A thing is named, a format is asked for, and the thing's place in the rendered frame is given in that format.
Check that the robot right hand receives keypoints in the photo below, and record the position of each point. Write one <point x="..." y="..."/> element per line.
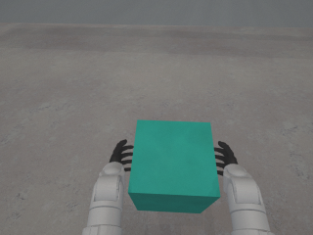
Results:
<point x="228" y="157"/>

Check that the carton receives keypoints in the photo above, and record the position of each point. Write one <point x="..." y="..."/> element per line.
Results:
<point x="173" y="167"/>

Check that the robot left hand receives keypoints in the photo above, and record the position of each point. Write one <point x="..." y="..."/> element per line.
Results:
<point x="117" y="156"/>

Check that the robot right forearm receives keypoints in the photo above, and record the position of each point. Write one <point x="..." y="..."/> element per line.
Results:
<point x="246" y="206"/>

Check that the robot left forearm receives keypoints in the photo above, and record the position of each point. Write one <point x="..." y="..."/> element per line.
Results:
<point x="106" y="204"/>

